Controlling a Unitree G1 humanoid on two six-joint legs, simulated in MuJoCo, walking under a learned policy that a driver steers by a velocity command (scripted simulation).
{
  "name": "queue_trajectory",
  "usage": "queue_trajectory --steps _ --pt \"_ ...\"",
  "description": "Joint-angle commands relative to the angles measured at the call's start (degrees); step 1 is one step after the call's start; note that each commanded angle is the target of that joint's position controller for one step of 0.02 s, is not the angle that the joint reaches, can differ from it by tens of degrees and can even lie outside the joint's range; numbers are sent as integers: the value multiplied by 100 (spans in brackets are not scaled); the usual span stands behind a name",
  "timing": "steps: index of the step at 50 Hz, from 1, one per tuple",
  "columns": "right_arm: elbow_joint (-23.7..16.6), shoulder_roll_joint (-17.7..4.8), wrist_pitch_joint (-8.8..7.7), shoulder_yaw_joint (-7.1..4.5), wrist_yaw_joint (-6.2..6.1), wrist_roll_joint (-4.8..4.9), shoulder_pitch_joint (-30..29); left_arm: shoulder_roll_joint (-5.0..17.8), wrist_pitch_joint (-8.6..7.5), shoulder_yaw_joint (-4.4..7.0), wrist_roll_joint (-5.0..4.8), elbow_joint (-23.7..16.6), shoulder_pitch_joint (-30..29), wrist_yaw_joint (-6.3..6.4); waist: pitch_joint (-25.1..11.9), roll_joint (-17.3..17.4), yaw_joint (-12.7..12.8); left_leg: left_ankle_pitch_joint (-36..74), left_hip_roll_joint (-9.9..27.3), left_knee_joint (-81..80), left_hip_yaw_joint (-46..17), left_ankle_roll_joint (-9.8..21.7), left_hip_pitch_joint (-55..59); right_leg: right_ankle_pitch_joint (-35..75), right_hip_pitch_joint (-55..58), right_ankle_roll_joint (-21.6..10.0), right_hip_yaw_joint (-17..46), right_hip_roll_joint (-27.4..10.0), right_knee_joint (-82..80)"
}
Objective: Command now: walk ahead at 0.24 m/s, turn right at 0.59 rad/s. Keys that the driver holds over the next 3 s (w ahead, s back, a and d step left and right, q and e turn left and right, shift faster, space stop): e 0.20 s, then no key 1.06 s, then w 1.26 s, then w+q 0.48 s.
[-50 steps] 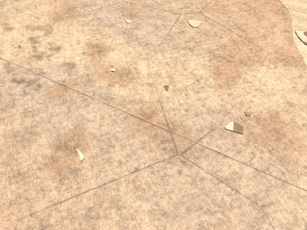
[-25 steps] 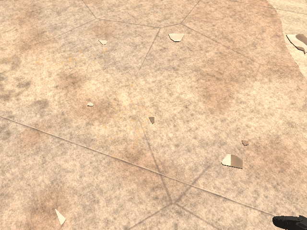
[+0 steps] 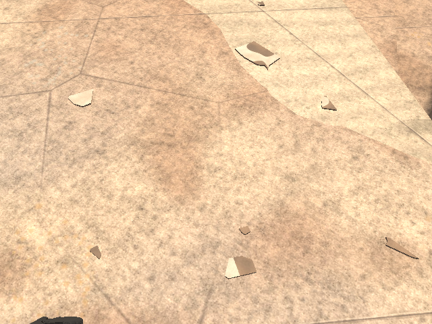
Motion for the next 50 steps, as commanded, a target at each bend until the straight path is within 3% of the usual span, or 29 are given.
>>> queue_trajectory --steps 1,3,4,5,6,7,8,9,10,11,12,14,17,22,25,26,27,28,29,30,33,40,50 --pt "-383 -1111 0 -263 -62 135 -440 330 -33 106 12 -509 -120 -130 -322 763 293 3978 1444 188 -272 685 -68 -53 775 -202 -270 213 -503" --pt "-422 -1216 56 -320 -93 240 -555 607 3 253 54 -441 393 -140 -614 789 636 4760 1419 1139 -171 538 28 -408 1481 -457 -452 509 -826" --pt "-450 -1096 78 -287 -95 244 -576 840 7 391 61 -259 1054 -89 -941 573 982 4539 1177 2139 -17 356 -211 47 2379 -646 -503 727 -1260" --pt "-507 -859 63 -192 -65 44 -271 1250 38 515 52 -212 1522 52 -1339 -218 1127 2610 797 3721 55 4 -1339 2013 3743 -989 384 127 -1364" --pt "-637 -255 35 11 32 -341 353 1746 58 490 116 -426 1200 161 -1894 -1624 425 -2547 -137 5780 -289 -393 -3255 4735 5220 -2011 2580 -1330 -800" --pt "-597 -751 7 -12 105 -151 386 1466 12 410 159 -653 1151 89 -3113 -991 779 -2488 -204 6531 -1516 -376 -3497 3015 5393 -2614 3741 -1805 -1494" --pt "-700 -1020 38 -95 109 51 -262 1167 -21 340 115 -669 844 43 -2404 -368 869 -1829 29 6418 -1564 -291 -3800 1965 4829 -2293 3126 -1424 -1773" --pt "-773 -930 86 -76 52 36 -518 992 -19 295 8 -602 591 64 -1690 -30 723 -1353 207 5986 -1483 -281 -3931 1273 4103 -1936 2611 -1082 -1898" --pt "-735 -885 154 -73 -23 -35 -604 872 8 248 -23 -606 408 99 -1301 141 593 -1089 352 5588 -1496 -306 -3771 977 3424 -1732 2336 -872 -2025" --pt "-714 -913 224 -86 -54 -50 -521 828 35 222 29 -627 219 133 -1130 48 411 -931 415 5276 -1490 -323 -3382 972 2809 -1648 2093 -754 -2130" --pt "-659 -878 274 -84 -59 -59 -401 837 43 216 121 -644 113 150 -1103 -69 317 -819 358 5110 -1389 -353 -3025 1161 2397 -1624 1923 -661 -2192" --pt "-583 -690 308 -35 -93 -80 -262 829 21 211 173 -565 102 196 -1219 -178 276 -702 299 4596 -1282 -445 -2705 1685 2144 -1635 1620 -560 -2162" --pt "-607 -538 366 26 -133 -76 -423 833 59 201 137 -443 122 273 -1333 -259 364 -324 312 3875 -1298 -517 -2471 1079 2072 -1540 1483 -472 -2161" --pt "-731 -521 405 32 -98 -41 -799 687 146 117 173 -273 93 248 -949 -526 571 -137 287 2801 -1273 -437 -2029 -964 1810 -1388 1720 -416 -2287" --pt "-679 -372 312 50 -11 -78 -591 447 169 -8 129 -134 70 218 -835 -451 373 494 191 1272 -1095 -208 -1202 -1192 1734 -1096 1739 -279 -1944" --pt "-704 -450 280 53 11 -164 -576 272 144 -74 151 -8 354 213 -815 -251 402 986 423 781 -1340 -67 -813 -1366 1609 -789 1632 -75 -1787" --pt "-782 -878 268 -15 -6 -252 -562 167 105 -104 239 49 667 211 -838 550 653 1800 1222 600 -2105 243 -592 -1942 1407 -441 1183 403 -1116" --pt "-672 -873 282 -15 2 -269 -860 147 86 -78 188 16 801 211 -713 1482 971 1178 1515 415 -2477 734 -1358 -2062 1733 -200 513 728 -1088" --pt "-796 -487 259 81 27 -236 -1141 364 93 -47 246 58 538 234 -579 1270 819 399 1274 247 -2373 690 -1765 -1631 2204 -74 537 582 -1180" --pt "-747 -408 231 100 38 -214 -1086 389 119 -15 241 29 247 243 -532 1195 703 -102 980 309 -2117 435 -1795 -1283 2363 -77 539 590 -1247" --pt "-669 -486 156 111 33 -159 -882 335 229 -14 227 128 253 257 -323 926 598 -342 671 403 -1734 164 -1844 -1022 2438 -199 724 473 -1394" --pt "-573 -397 169 139 -24 -100 -627 201 128 -8 167 396 307 291 -546 267 431 586 470 859 -1466 181 -1283 -297 2440 -192 802 408 -1411" --pt "-310 -323 182 173 35 -81 -657 239 171 26 134 769 384 396 -514 202 458 898 336 833 -1339 156 -1229 153 2767 -170 855 338 -1395"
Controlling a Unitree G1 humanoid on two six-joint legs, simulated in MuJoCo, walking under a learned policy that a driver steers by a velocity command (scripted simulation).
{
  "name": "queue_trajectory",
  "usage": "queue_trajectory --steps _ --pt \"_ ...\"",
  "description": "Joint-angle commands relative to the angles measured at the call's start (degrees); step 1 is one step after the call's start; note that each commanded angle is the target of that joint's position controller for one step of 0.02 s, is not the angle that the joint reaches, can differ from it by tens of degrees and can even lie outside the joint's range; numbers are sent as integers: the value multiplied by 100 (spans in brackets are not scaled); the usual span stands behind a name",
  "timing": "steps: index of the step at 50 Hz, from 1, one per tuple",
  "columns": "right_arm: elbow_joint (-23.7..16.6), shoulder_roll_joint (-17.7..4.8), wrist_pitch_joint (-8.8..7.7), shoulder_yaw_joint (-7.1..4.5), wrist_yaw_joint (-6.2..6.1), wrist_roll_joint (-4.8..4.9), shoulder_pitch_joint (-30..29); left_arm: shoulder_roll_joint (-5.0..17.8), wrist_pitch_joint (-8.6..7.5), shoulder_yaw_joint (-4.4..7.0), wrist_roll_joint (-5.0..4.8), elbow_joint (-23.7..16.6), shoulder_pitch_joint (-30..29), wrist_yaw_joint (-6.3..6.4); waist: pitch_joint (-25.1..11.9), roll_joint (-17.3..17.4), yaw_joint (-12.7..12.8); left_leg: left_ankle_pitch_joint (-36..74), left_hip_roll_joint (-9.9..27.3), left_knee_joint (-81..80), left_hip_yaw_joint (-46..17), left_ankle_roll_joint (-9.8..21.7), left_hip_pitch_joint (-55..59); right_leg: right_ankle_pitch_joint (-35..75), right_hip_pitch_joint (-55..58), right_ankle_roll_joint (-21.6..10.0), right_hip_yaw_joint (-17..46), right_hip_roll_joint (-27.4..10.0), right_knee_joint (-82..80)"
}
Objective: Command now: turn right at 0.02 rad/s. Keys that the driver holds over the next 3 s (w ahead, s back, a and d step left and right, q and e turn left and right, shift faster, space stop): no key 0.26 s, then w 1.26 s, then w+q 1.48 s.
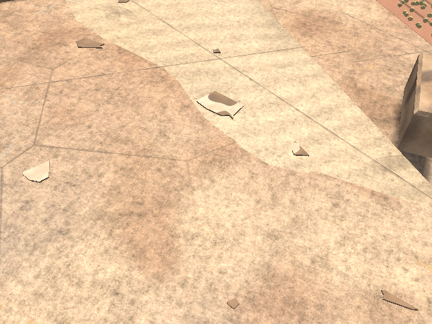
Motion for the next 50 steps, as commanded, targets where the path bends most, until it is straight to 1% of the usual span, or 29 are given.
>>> queue_trajectory --steps 1,13,14,15,16,17,18,19,20,21,23,24,25,26,27,28,29,30,31,32,34,35,37,39,43,45,47,49,50 --pt "-201 -637 -68 -147 -7 8 -1 623 -56 151 -8 -208 -43 50 -324 -53 -18 1069 353 -578 -346 122 -201 1452 503 -170 336 -349 -309" --pt "344 -663 -64 -134 -42 23 113 612 -42 157 -32 511 -141 115 -158 0 -22 973 306 -842 -334 138 -136 1380 652 -95 247 -325 -489" --pt "432 -638 -55 -127 -51 21 212 551 -37 141 -34 621 -63 117 -268 48 -22 402 276 -944 -326 162 -91 891 696 -92 141 -238 -485" --pt "486 -713 -34 -153 -69 47 261 537 -33 141 -57 694 -58 120 -161 169 -42 -503 281 -1081 -414 251 -140 91 529 -102 -42 -75 -343" --pt "504 -905 -10 -218 -98 89 306 557 -52 155 -93 724 -92 119 28 424 -95 -1563 433 -1289 -727 451 -161 -826 121 -111 -296 127 -5" --pt "541 -1063 -6 -268 -128 121 468 561 -114 152 -113 667 -257 104 270 711 -190 -2465 886 -1679 -1393 746 -83 -1198 -476 -108 -488 184 433" --pt "561 -1244 -27 -327 -154 152 555 563 -216 144 -147 565 -474 71 561 931 -245 -2945 1511 -2101 -2168 1085 -14 -1106 -1020 -129 -626 51 888" --pt "590 -1316 -73 -370 -182 154 639 549 -333 130 -179 478 -705 27 817 942 -322 -2822 1920 -2328 -2684 1336 -80 -998 -1343 -168 -502 -228 1284" --pt "600 -1284 -133 -380 -189 119 690 586 -420 148 -210 469 -771 -20 881 864 -342 -2408 2067 -2371 -2821 1439 146 -1187 -1710 -205 -394 -410 1625" --pt "591 -1220 -179 -383 -176 120 695 607 -486 157 -224 490 -750 -68 822 784 -325 -2000 2081 -2332 -2736 1431 465 -1347 -1975 -245 -353 -549 1730" --pt "531 -1175 -202 -400 -142 211 572 557 -591 143 -248 554 -713 -156 644 645 -251 -1275 1779 -2225 -2101 1202 651 -1194 -1664 -294 -484 -617 1046" --pt "515 -1208 -195 -415 -125 244 488 500 -627 132 -236 622 -652 -185 523 633 -182 -906 1545 -2139 -1691 1097 431 -864 -1095 -279 -670 -511 595" --pt "502 -1246 -167 -428 -108 273 381 457 -648 139 -225 759 -407 -208 380 613 -15 -640 1314 -1990 -1295 1000 39 -252 -297 -250 -901 -347 99" --pt "506 -1229 -137 -427 -93 275 359 472 -644 175 -217 974 15 -218 217 573 173 -497 1128 -1721 -1019 925 -405 331 569 -190 -1109 -129 -203" --pt "510 -1103 -132 -386 -79 242 405 567 -612 240 -222 1189 507 -202 19 472 362 -355 953 -1347 -839 830 -777 379 1307 -164 -1160 24 -253" --pt "484 -857 -161 -300 -57 198 333 727 -593 311 -251 1320 1049 -162 -165 190 633 -31 701 -485 -503 606 -1235 126 2027 -299 -679 -270 -474" --pt "294 -372 -213 -151 -20 90 204 1230 -590 408 -220 1383 1682 -95 -441 -1223 802 -453 129 1625 185 150 -2148 -822 2685 -850 1390 -1601 -1333" --pt "69 -468 -317 -195 -50 215 125 1480 -671 405 -137 1458 1936 -196 -499 -1723 772 -1510 -274 2979 -181 102 -3028 -1779 2722 -1619 3460 -2432 -2087" --pt "63 -824 -397 -275 -39 349 117 1157 -760 279 -123 1312 1342 -228 13 -939 505 -1216 195 3648 -567 237 -3515 -2231 2362 -1635 3207 -2458 -2115" --pt "95 -916 -453 -300 7 392 135 877 -812 189 -119 1163 920 -252 302 -763 349 -594 443 3715 -556 364 -3614 -1978 2090 -1408 2540 -2176 -2159" --pt "158 -908 -490 -351 31 247 87 723 -817 95 -100 1046 562 -291 418 -515 180 259 744 3310 -429 366 -3434 -636 1766 -1105 1524 -1782 -2253" --pt "162 -842 -470 -356 72 207 65 605 -783 43 -78 1071 620 -285 364 -557 151 529 811 3122 -348 313 -3209 -48 1634 -1009 1098 -1598 -2288" --pt "128 -667 -415 -333 121 164 -53 659 -742 30 -68 1171 910 -232 311 -520 184 899 792 2813 -131 136 -3184 971 1609 -1063 603 -1440 -2324" --pt "-52 -555 -376 -299 118 144 -465 774 -706 31 -55 1213 1039 -160 401 -389 243 1209 748 2187 -21 -37 -3261 1557 1492 -1132 313 -1392 -2395" --pt "-374 -375 -388 -190 162 176 -1359 881 -682 30 -76 1262 1264 -74 573 -426 449 2121 479 661 257 -101 -2619 1607 1068 -1077 -157 -1233 -2623" --pt "-489 -387 -394 -173 209 203 -1629 877 -671 39 -126 1357 1468 -62 679 -406 478 2288 406 289 228 -23 -2497 1636 1230 -1092 -204 -1367 -2641" --pt "-594 -462 -419 -183 268 219 -1761 892 -638 67 -167 1404 1493 -50 695 -407 380 2193 396 23 116 134 -2518 1948 1654 -1038 -242 -1553 -2477" --pt "-593 -629 -446 -244 312 212 -1574 985 -583 121 -155 1377 1383 -42 451 -455 151 1864 288 -82 133 312 -2194 2937 2082 -929 -298 -1688 -2042" --pt "-526 -765 -443 -309 305 206 -1262 1071 -546 156 -128 1344 1308 -39 155 -574 -44 1631 127 -12 235 405 -1721 3970 2230 -869 -332 -1698 -1620"
Over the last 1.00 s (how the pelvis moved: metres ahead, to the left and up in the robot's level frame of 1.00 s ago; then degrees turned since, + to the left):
0.19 0.01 -0.01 -13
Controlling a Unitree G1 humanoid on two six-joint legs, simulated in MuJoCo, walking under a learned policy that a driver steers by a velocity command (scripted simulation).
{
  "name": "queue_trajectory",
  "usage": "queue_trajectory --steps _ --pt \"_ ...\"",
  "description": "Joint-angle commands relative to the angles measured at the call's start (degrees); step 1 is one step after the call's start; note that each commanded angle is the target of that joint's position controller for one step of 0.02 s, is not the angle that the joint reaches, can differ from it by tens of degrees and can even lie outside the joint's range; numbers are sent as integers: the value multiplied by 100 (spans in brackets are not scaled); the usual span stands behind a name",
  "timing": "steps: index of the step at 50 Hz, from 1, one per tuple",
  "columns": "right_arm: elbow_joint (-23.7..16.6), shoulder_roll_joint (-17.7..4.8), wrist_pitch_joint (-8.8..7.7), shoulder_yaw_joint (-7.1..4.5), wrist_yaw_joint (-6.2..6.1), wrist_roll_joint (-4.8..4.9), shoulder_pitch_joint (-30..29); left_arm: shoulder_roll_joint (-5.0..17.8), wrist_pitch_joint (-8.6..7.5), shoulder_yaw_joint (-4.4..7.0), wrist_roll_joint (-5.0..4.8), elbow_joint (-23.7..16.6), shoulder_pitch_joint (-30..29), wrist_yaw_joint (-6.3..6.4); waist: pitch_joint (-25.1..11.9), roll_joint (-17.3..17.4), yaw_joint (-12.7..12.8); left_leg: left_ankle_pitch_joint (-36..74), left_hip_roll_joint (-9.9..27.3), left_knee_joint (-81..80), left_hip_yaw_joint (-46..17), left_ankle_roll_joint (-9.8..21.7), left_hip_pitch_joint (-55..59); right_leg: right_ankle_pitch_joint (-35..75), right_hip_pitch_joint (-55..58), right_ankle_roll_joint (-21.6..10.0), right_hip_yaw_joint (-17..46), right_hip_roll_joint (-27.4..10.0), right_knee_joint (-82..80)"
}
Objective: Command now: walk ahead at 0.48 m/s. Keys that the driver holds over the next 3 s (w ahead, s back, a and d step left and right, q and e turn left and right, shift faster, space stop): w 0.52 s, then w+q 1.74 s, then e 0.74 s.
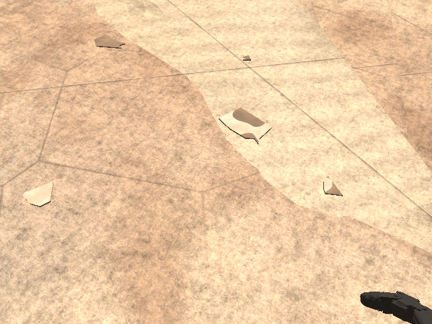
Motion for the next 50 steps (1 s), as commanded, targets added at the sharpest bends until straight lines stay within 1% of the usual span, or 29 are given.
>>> queue_trajectory --steps 1,2,3,4,5,6,7,8,9,10,12,14,16,20,24,27,28,29,30,31,32,33,34,35,37,40,43,46,50 --pt "-154 -908 -69 -326 -8 8 642 1135 69 252 46 -258 -204 38 -331 -813 -914 -454 -356 67 203 329 1377 5638 -356 -612 292 -1534 1401" --pt "143 -1125 -37 -452 -60 20 1638 1039 117 211 85 -307 -242 37 -921 -761 -1374 -407 -342 64 186 502 2753 5699 -886 -446 123 -1270 2634" --pt "344 -1480 -8 -545 -117 -89 2528 694 113 99 152 -437 38 19 -1724 24 -1440 -953 826 140 -1374 952 4751 3765 -2600 -275 -43 -812 4544" --pt "471 -1605 -13 -539 -54 -104 2757 -70 -30 -119 102 -367 704 -58 -2549 1519 -1037 -2435 1993 -883 -4270 1786 5984 -963 -4290 -28 424 281 6323" --pt "454 -1067 -41 -392 -51 -56 2475 612 -186 35 -66 -418 146 -101 -1954 934 -1189 -2926 1773 -1385 -4408 1509 5536 -1089 -4878 -158 982 -15 6950" --pt "365 -907 -77 -339 -68 -57 1925 920 -290 120 -204 -633 -448 -113 -1033 645 -1060 -2494 1637 -1513 -3476 1278 4626 -583 -5165 -249 786 -310 6959" --pt "287 -836 -118 -314 -63 -104 1471 915 -343 124 -182 -704 -759 -64 -655 55 -872 -1801 1454 -1675 -2830 1166 3733 -15 -4919 -272 679 -612 6650" --pt "261 -702 -157 -279 -39 -171 1242 877 -323 168 -103 -712 -853 -26 -388 -56 -689 -1073 1267 -1801 -2288 1104 3066 302 -4653 -249 628 -809 6348" --pt "285 -559 -180 -231 -24 -226 1155 763 -253 175 -66 -685 -704 -21 -390 63 -494 -801 1112 -1956 -1940 1075 2697 481 -4307 -247 674 -952 6189" --pt "325 -513 -190 -218 -6 -210 1167 612 -180 162 -53 -674 -608 -18 -366 135 -409 -709 1050 -2100 -1757 1108 2492 524 -4163 -220 655 -1002 6005" --pt "440 -600 -207 -226 -34 -154 1316 516 -67 157 -26 -750 -740 -1 -150 145 -349 -593 1001 -2340 -1414 1180 2181 615 -4286 -117 556 -1099 5573" --pt "526 -792 -195 -268 -119 -162 1533 572 -33 167 33 -962 -1254 16 71 66 -439 -526 995 -2506 -1238 1213 2184 1140 -4757 31 504 -1157 4940" --pt "597 -864 -154 -281 -196 -145 1740 569 -61 165 72 -1116 -1686 -7 147 35 -555 -354 895 -2539 -995 1119 2321 1867 -4965 118 443 -1117 4151" --pt "765 -958 -104 -286 -265 -76 2190 438 -143 84 26 -1350 -2547 -98 213 43 -851 -214 691 -2512 -522 899 2429 2892 -4518 146 124 -785 2752" --pt "989 -979 19 -308 -277 -38 2584 515 -181 55 -30 -1610 -3105 -223 319 60 -967 10 1048 -2165 -589 858 3374 2582 -4774 16 192 -682 2201" --pt "1008 -1081 128 -359 -306 -29 2544 751 -227 131 -34 -1664 -2920 -297 115 204 -712 1026 1259 -1580 -718 718 3874 1858 -4310 -199 147 -519 1971" --pt "975 -1108 159 -361 -308 -29 2426 906 -245 217 -28 -1556 -2440 -287 -162 281 -405 1922 1150 -1025 -674 640 3825 1713 -3581 -304 13 -344 1856" --pt "920 -974 181 -301 -305 -64 2364 1191 -256 370 -16 -1266 -1456 -243 -772 223 46 2221 828 58 -502 490 3404 1823 -2194 -482 2 -323 1862" --pt "729 -734 170 -187 -307 -177 2400 1654 -248 494 77 -1067 -338 -177 -1740 -385 378 634 398 1878 -254 288 2163 1840 -332 -847 1197 -1438 2085" --pt "758 50 56 16 -251 -102 3191 1891 -191 545 69 -916 -88 -204 -2473 -1934 -49 -3233 -581 3701 -280 -45 -38 586 1425 -1636 3757 -2651 1413" --pt "823 -693 -32 -155 -262 58 2783 1247 -202 373 51 -1005 -222 -200 -2104 -1217 190 -3444 -318 4327 -1023 33 -555 -36 1051 -1384 3853 -2473 1017" --pt "649 -979 -84 -259 -271 181 2268 1015 -228 297 55 -1087 -713 -175 -1260 -1014 106 -2890 -53 4382 -941 106 -848 229 275 -1102 2918 -2313 876" --pt "617 -926 -83 -267 -317 165 2048 889 -254 251 75 -1156 -1166 -176 -841 -631 -89 -2353 234 4181 -813 77 -629 788 -523 -978 2269 -2113 684" --pt "622 -844 -43 -305 -347 90 1964 722 -277 215 92 -1164 -1432 -186 -511 -561 -229 -2007 393 3904 -805 40 -440 1158 -1107 -909 1745 -1923 466" --pt "668 -566 107 -318 -326 85 2188 579 -317 191 170 -1104 -1609 -195 -359 -734 -490 -1660 574 3676 -821 9 88 1536 -1715 -828 1048 -1683 148" --pt "502 -413 271 -328 -314 60 1976 737 -351 248 173 -994 -1558 -143 -79 -577 -583 -1246 641 3380 -801 -72 -230 2142 -1955 -914 368 -1662 -86" --pt "298 -399 269 -336 -268 12 1571 861 -312 289 190 -926 -1437 -48 80 -475 -522 -456 609 2519 -790 -157 -576 2393 -1809 -890 -148 -1597 -189" --pt "83 -308 225 -278 -153 -23 1001 986 -258 315 154 -916 -1329 20 209 -380 -348 179 535 1545 -395 -140 -438 2526 -1691 -795 -636 -1517 -245" --pt "-309 -247 218 -214 -6 -25 278 1117 -108 370 59 -774 -863 54 403 -281 -103 14 427 873 -53 10 -731 2993 -848 -760 -929 -1761 32"
Over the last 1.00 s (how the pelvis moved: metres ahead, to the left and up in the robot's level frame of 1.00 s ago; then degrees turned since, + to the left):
0.26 -0.03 -0.01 0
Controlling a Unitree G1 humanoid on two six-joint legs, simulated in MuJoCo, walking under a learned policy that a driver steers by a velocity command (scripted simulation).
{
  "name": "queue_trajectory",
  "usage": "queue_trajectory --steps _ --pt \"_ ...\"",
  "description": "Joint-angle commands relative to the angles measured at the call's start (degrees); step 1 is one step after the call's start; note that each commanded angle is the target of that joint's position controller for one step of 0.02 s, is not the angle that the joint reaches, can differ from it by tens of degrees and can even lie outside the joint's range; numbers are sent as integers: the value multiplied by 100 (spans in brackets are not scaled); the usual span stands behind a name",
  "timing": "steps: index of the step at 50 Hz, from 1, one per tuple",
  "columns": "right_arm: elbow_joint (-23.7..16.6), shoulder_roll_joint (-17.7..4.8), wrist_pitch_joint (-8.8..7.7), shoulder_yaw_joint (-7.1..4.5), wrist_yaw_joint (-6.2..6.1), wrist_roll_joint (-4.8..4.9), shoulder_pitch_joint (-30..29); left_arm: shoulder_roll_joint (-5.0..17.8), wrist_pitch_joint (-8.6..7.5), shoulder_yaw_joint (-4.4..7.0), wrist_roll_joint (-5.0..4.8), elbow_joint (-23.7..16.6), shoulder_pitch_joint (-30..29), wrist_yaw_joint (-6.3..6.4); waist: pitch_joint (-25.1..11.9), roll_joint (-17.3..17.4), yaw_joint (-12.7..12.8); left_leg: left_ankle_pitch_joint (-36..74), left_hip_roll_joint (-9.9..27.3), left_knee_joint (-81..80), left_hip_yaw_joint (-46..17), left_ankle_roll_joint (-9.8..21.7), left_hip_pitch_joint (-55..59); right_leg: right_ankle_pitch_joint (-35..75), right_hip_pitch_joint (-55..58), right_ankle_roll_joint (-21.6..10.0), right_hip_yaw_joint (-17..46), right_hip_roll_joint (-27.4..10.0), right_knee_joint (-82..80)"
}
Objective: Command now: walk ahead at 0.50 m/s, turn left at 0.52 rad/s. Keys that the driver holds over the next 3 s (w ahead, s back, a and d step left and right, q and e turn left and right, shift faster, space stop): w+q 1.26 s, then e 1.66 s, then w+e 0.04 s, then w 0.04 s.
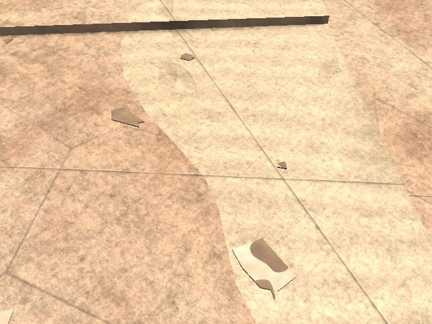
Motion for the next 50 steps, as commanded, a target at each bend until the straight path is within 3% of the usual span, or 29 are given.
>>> queue_trajectory --steps 1,4,5,6,7,8,9,10,11,12,13,15,17,21,25,28,30,31,32,33,34,35,36,37,39,42,47,50 --pt "-662 -186 -70 18 133 6 -754 994 64 222 -82 -224 92 47 458 -326 56 -189 -73 -376 279 138 -297 2747 147 -705 322 -1868 -170" --pt "-802 -429 -35 -99 210 24 -508 1211 195 292 -137 -316 -78 88 95 -615 -289 -975 -529 -446 716 431 481 5107 461 -528 93 -1925 761" --pt "-738 -594 -19 -195 210 43 -57 1281 246 313 -145 -359 -156 109 -183 -712 -577 -1234 -756 -424 845 566 1089 5829 415 -461 39 -1890 1469" --pt "-563 -857 -14 -350 173 61 738 1310 285 312 -167 -408 -285 121 -596 -657 -1041 -1033 -986 -755 871 760 2218 5836 48 -317 -54 -1733 2551" --pt "-322 -1299 31 -565 51 61 1674 1222 258 269 -109 -499 -273 129 -1089 -223 -1449 -969 -740 -1057 120 1029 3916 4406 -1161 -53 -58 -1480 4181" --pt "-300 -1914 22 -658 -21 92 1608 256 99 -7 102 -788 284 16 -1445 1351 -717 -1562 750 -1414 -2967 2045 5856 -1211 -3854 317 312 -303 6255" --pt "-497 -1584 -65 -524 4 -1 1775 564 -188 -1 -128 -926 -175 -79 -2246 754 -988 -2311 1267 -2401 -4766 2414 6336 -1934 -4641 236 1768 22 7015" --pt "-467 -1237 -150 -427 16 -59 1584 854 -343 80 -352 -1114 -832 -132 -1467 415 -1107 -1886 1134 -2594 -3995 2052 5902 -1387 -5168 65 1933 -297 6924" --pt "-518 -1040 -212 -374 16 -27 1210 818 -413 63 -317 -1133 -911 -112 -953 13 -853 -1331 888 -2557 -3217 1827 5065 -848 -5019 -29 1922 -570 6413" --pt "-610 -829 -231 -312 15 -15 775 843 -406 104 -159 -1038 -865 -63 -621 -227 -588 -697 638 -2588 -2600 1655 4213 -557 -4597 9 1905 -762 5898" --pt "-707 -693 -245 -256 -6 -68 538 918 -334 158 -84 -1008 -724 -53 -537 -131 -381 -186 479 -2685 -2242 1583 3648 -355 -4133 59 1947 -892 5584" --pt "-746 -746 -253 -253 -56 -54 509 829 -180 175 -17 -1049 -640 -56 -437 -112 -229 286 332 -2863 -1944 1572 3113 -195 -3795 232 1873 -919 5082" --pt "-716 -936 -260 -299 -142 -32 692 662 -93 132 45 -1173 -917 -30 -288 -102 -268 613 198 -2950 -1619 1545 2770 239 -3824 417 1740 -839 4446" --pt "-656 -1018 -185 -324 -252 -1 1018 449 -103 39 16 -1461 -1778 -70 -112 172 -591 102 -225 -2861 -1217 1158 2436 1772 -3535 516 1648 -489 2638" --pt "-529 -990 -136 -317 -257 32 1363 555 -165 41 -86 -1715 -2288 -158 -75 333 -806 -456 -82 -2599 -1611 991 2680 2163 -3252 425 1734 -275 1827" --pt "-522 -967 -77 -316 -309 22 1409 773 -258 107 -98 -1759 -2207 -225 -118 455 -696 -435 143 -2065 -2127 922 3246 1565 -3142 257 1865 -242 1519" --pt "-598 -902 -41 -293 -319 4 1251 933 -324 200 -83 -1591 -1521 -209 -358 598 -312 117 2 -1491 -2211 773 3269 1323 -2257 26 1713 -176 1244" --pt "-692 -669 -55 -201 -292 -31 1166 1139 -355 286 6 -1472 -809 -177 -955 450 35 196 -305 -502 -1956 591 2908 1344 -1021 -250 1995 -584 1361" --pt "-845 -393 -66 -108 -296 -99 1289 1467 -330 371 65 -1392 108 -126 -1808 -335 277 -973 -842 1197 -1322 291 1776 872 703 -658 3262 -1631 1407" --pt "-981 -259 -126 -34 -279 86 2093 1695 -246 425 52 -1198 349 -186 -2232 -2344 -151 -3704 -1271 2721 -927 31 -53 -347 1899 -1429 5894 -2682 774" --pt "-798 -873 -107 -140 -289 149 1955 1056 -211 279 -74 -1350 94 -190 -1619 -1495 -24 -3362 -776 3345 -1093 -35 -613 -1419 1494 -1253 5765 -2583 591" --pt "-875 -1100 -77 -202 -275 95 1331 757 -157 200 -85 -1410 -170 -159 -883 -919 107 -2819 -585 3381 -883 -66 -685 -1169 700 -985 4690 -2309 514" --pt "-939 -1019 -63 -206 -283 32 1047 731 -115 168 -17 -1424 -444 -155 -514 -543 -16 -2417 -392 3220 -732 -78 -464 -485 -35 -864 4032 -2067 382" --pt "-1001 -934 -57 -222 -264 -13 887 629 -101 134 15 -1382 -569 -149 -241 -542 -112 -2178 -234 2968 -737 -75 -334 109 -521 -854 3562 -1892 253" --pt "-1043 -683 5 -199 -207 61 975 575 -137 119 26 -1305 -625 -139 -166 -783 -267 -1982 -38 2670 -617 -64 10 642 -977 -834 2839 -1677 -29" --pt "-1248 -496 68 -142 -191 29 713 781 -193 196 -26 -1176 -546 -132 -70 -659 -273 -1639 71 2149 -523 -162 -252 1288 -1007 -999 2235 -1744 -292" --pt "-1436 -397 0 -68 -45 25 103 1004 -111 256 -42 -1086 -465 -95 24 -530 -84 -250 15 642 -208 -172 -127 2006 -769 -838 1155 -1571 -337" --pt "-1633 -335 -20 -24 61 26 -445 1143 -29 286 -97 -980 -182 -72 182 -495 119 -41 -100 -64 96 -86 19 2065 -490 -730 816 -1646 -279"
Over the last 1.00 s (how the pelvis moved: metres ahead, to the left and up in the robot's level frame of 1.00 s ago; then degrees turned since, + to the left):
0.58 -0.02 0.01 12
